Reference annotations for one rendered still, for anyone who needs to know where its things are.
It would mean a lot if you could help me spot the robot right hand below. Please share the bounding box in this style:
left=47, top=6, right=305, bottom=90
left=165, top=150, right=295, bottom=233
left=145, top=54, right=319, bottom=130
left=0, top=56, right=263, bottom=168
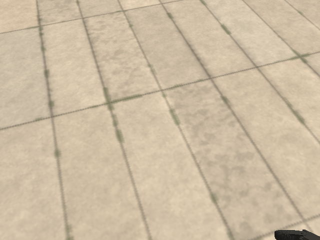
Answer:
left=274, top=229, right=320, bottom=240

